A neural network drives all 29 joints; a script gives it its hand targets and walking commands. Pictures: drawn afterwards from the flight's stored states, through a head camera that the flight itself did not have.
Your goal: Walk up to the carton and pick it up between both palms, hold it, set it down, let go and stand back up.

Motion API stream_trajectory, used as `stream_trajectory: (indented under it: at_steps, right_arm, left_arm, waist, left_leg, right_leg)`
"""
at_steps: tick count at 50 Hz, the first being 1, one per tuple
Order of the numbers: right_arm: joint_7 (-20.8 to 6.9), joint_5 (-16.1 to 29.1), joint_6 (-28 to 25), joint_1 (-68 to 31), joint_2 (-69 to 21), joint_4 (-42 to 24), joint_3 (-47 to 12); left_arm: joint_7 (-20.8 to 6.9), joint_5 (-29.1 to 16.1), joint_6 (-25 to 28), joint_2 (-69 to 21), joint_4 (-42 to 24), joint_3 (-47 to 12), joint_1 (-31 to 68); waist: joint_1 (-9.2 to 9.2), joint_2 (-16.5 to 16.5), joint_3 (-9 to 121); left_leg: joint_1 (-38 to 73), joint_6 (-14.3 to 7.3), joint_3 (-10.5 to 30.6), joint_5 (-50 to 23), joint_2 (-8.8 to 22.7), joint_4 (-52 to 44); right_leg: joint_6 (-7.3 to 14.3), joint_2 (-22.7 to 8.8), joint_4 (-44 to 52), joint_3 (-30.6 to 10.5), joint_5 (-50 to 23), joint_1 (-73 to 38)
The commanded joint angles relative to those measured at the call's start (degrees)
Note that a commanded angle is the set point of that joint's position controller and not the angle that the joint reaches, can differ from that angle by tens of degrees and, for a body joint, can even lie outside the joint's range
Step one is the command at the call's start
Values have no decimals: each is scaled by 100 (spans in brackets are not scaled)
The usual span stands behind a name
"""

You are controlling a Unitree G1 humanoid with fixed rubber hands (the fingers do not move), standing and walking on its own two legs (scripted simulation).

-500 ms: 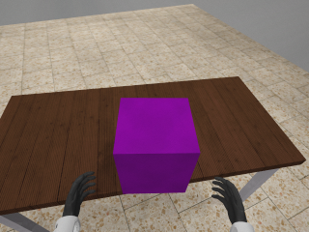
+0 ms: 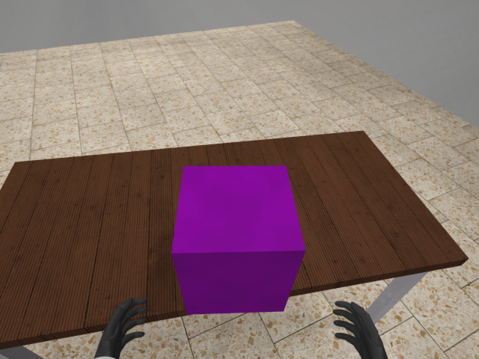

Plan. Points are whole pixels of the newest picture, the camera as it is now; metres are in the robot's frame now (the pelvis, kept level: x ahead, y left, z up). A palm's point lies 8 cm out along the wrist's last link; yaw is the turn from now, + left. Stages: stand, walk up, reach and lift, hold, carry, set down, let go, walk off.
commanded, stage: set down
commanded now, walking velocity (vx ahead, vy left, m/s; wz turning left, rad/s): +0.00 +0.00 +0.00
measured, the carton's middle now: (235, 241) +0.37 +0.04 -0.05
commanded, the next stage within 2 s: let go in 0.56 s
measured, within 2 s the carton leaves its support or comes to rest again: neither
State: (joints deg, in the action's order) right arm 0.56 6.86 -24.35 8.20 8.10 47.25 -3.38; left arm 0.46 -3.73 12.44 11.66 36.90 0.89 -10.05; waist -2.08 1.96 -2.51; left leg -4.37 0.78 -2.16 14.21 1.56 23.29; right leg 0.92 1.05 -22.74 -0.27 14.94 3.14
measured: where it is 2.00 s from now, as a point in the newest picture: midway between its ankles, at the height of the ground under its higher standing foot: outside the picture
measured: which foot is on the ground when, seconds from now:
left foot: down 0.00-1.00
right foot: down 0.00-1.00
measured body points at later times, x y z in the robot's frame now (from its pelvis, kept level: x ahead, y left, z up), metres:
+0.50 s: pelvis +0.00 +0.00 +0.00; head -0.01 +0.02 +0.45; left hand +0.17 +0.23 -0.09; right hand +0.17 -0.21 -0.08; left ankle -0.01 +0.12 -0.74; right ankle -0.02 -0.11 -0.74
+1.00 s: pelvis +0.00 +0.00 +0.00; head +0.00 +0.01 +0.45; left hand +0.18 +0.22 -0.09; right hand +0.16 -0.24 -0.08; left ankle -0.01 +0.12 -0.74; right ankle -0.02 -0.11 -0.74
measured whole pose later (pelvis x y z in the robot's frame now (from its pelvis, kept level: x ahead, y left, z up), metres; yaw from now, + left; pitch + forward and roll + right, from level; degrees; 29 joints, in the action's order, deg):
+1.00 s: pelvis +0.00 +0.00 +0.00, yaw -1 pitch -4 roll +0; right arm -1.2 -0.5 -12.9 9.0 11.5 43.5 1.2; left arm 0.1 0.5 -6.4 11.4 30.7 0.6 -9.7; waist 0.0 1.5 -4.2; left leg -4.6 0.9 -2.6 13.4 1.8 22.1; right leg 1.0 1.2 -21.6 -0.3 13.9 3.6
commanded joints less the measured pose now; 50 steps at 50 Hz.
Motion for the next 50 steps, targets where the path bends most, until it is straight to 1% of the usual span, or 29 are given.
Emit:
stream_trajectory:
  at_steps: [1, 4, 5, 6, 8, 9, 10, 11, 12, 13, 14, 15, 16, 17, 18, 19, 20, 22, 24, 28, 30, 31, 33, 37, 43, 45, 46, 48, 50]
  right_arm:
    - [10, -88, 28, -446, 502, -755, 191]
    - [15, -159, 172, -362, 509, -815, 229]
    - [19, -134, 130, -378, 494, -1221, 223]
    - [27, -197, 176, -344, 488, -1056, 209]
    - [35, -244, 290, -333, 513, -1035, 210]
    - [47, -285, 370, -270, 519, -852, 203]
    - [53, -318, 397, -325, 520, -1003, 258]
    - [51, -353, 456, -316, 540, -953, 281]
    - [42, -407, 547, -330, 548, -764, 277]
    - [38, -437, 588, -350, 550, -843, 316]
    - [44, -475, 641, -311, 582, -849, 343]
    - [43, -467, 640, -326, 607, -957, 388]
    - [33, -456, 654, -319, 603, -984, 384]
    - [27, -448, 663, -289, 625, -1032, 384]
    - [21, -484, 696, -236, 650, -914, 421]
    - [7, -482, 719, -287, 643, -1001, 420]
    - [10, -537, 758, -255, 678, -959, 458]
    - [8, -581, 867, -306, 698, -890, 455]
    - [-5, -613, 960, -363, 690, -959, 444]
    - [-58, -674, 1076, -324, 742, -960, 493]
    - [-74, -709, 1088, -351, 769, -1005, 525]
    - [-84, -729, 1082, -347, 786, -986, 549]
    - [-96, -761, 1044, -291, 829, -969, 588]
    - [-127, -723, 982, -265, 891, -947, 562]
    - [-124, -730, 976, -277, 924, -946, 584]
    - [-146, -717, 965, -280, 946, -950, 631]
    - [-156, -718, 978, -277, 938, -956, 637]
    - [-164, -723, 980, -259, 973, -1007, 622]
    - [-167, -724, 1000, -253, 966, -988, 638]
  left_arm:
    - [-9, 76, -109, 528, -865, 156, 501]
    - [-30, 133, -317, 528, -953, 165, 415]
    - [-20, 39, -242, 531, -1179, 179, 393]
    - [-30, 84, -278, 518, -1010, 145, 391]
    - [-61, 148, -407, 565, -1004, 208, 394]
    - [-86, 210, -514, 528, -864, 198, 334]
    - [-98, 179, -558, 512, -959, 196, 389]
    - [-94, 209, -634, 492, -969, 167, 382]
    - [-95, 293, -766, 472, -831, 176, 380]
    - [-91, 322, -837, 515, -963, 199, 438]
    - [-95, 339, -932, 492, -961, 170, 355]
    - [-73, 332, -949, 522, -1174, 198, 416]
    - [-49, 341, -998, 522, -1212, 182, 375]
    - [-48, 327, -1030, 514, -1223, 187, 338]
    - [-48, 368, -1084, 501, -1179, 168, 314]
    - [-51, 352, -1121, 516, -1264, 193, 334]
    - [-59, 346, -1177, 488, -1172, 149, 317]
    - [-80, 407, -1335, 487, -1115, 145, 315]
    - [-95, 411, -1469, 479, -1111, 141, 378]
    - [-32, 422, -1666, 500, -1201, 111, 418]
    - [-21, 415, -1725, 525, -1266, 133, 441]
    - [-12, 435, -1746, 542, -1289, 146, 473]
    - [-18, 432, -1748, 542, -1245, 133, 393]
    - [-27, 462, -1728, 526, -1270, 175, 360]
    - [-42, 439, -1753, 499, -1233, 170, 408]
    - [-15, 440, -1748, 518, -1314, 178, 465]
    - [-7, 433, -1748, 523, -1320, 126, 477]
    - [-16, 411, -1747, 502, -1275, 137, 417]
    - [-25, 410, -1751, 498, -1267, 141, 455]
  waist:
    - [23, -267, 332]
    - [24, -276, 315]
    - [-21, -110, 486]
    - [30, -187, 314]
    - [-14, -180, 300]
    - [23, -203, 196]
    - [2, -201, 245]
    - [18, -219, 202]
    - [28, -260, 85]
    - [12, -282, 172]
    - [54, -268, 139]
    - [39, -328, 304]
    - [43, -362, 283]
    - [49, -298, 334]
    - [91, -368, 315]
    - [65, -331, 275]
    - [127, -302, 261]
    - [122, -314, 115]
    - [103, -234, 123]
    - [127, -302, 201]
    - [168, -235, 270]
    - [163, -279, 264]
    - [185, -149, 349]
    - [158, -149, 444]
    - [194, -94, 456]
    - [173, -185, 457]
    - [217, -192, 423]
    - [196, -71, 419]
    - [195, -53, 393]
  left_leg:
    - [566, 134, -117, -1842, -156, -222]
    - [633, 133, -126, -1890, -161, -255]
    - [659, 102, -119, -1922, -183, -225]
    - [641, 94, -122, -1828, -183, -234]
    - [705, 77, -116, -1754, -193, -263]
    - [743, 76, -120, -1741, -183, -274]
    - [714, 80, -126, -1669, -171, -317]
    - [739, 90, -108, -1613, -150, -330]
    - [796, 89, -97, -1623, -149, -340]
    - [853, 99, -117, -1674, -141, -331]
    - [888, 115, -135, -1759, -142, -316]
    - [899, 141, -136, -1823, -146, -296]
    - [885, 148, -132, -1934, -144, -273]
    - [912, 142, -136, -1996, -142, -239]
    - [950, 160, -128, -2010, -133, -240]
    - [906, 151, -139, -1969, -136, -260]
    - [903, 151, -118, -1874, -128, -275]
    - [972, 153, -96, -1891, -111, -284]
    - [934, 112, -125, -1726, -127, -304]
    - [929, 108, -138, -1690, -111, -271]
    - [904, 93, -151, -1658, -123, -249]
    - [900, 106, -145, -1683, -117, -264]
    - [879, 103, -146, -1798, -116, -214]
    - [968, 109, -140, -1909, -152, -168]
    - [925, 86, -152, -1691, -182, -163]
    - [858, 84, -172, -1607, -178, -174]
    - [843, 89, -151, -1575, -169, -164]
    - [822, 70, -147, -1559, -181, -136]
    - [785, 80, -145, -1451, -183, -171]
  right_leg:
    - [102, -72, 669, -48, -1103, 545]
    - [91, -73, 734, -26, -1111, 562]
    - [31, -53, 693, -40, -1220, 520]
    - [24, -59, 695, -56, -1168, 608]
    - [12, -83, 723, -40, -1133, 619]
    - [26, -68, 749, -38, -1097, 662]
    - [38, -55, 784, -15, -963, 679]
    - [48, -46, 799, 18, -847, 734]
    - [65, -45, 839, 33, -780, 812]
    - [56, -30, 845, 58, -766, 819]
    - [48, -13, 857, 69, -886, 821]
    - [44, -9, 827, 81, -917, 815]
    - [56, 3, 809, 92, -1009, 780]
    - [38, -2, 806, 83, -1105, 761]
    - [51, 5, 805, 94, -1113, 782]
    - [40, 2, 822, 114, -1046, 760]
    - [33, 6, 824, 125, -998, 796]
    - [45, 14, 856, 155, -983, 882]
    - [33, 4, 873, 159, -842, 883]
    - [25, -12, 822, 177, -887, 917]
    - [-23, -18, 756, 194, -1044, 912]
    - [-16, -13, 735, 195, -1099, 913]
    - [-39, -4, 692, 197, -1332, 801]
    - [-98, -17, 642, 186, -1702, 789]
    - [-134, -31, 600, 188, -1758, 792]
    - [-125, -32, 585, 159, -1621, 763]
    - [-121, -26, 576, 177, -1580, 819]
    - [-144, -39, 557, 160, -1697, 784]
    - [-140, -36, 562, 166, -1582, 811]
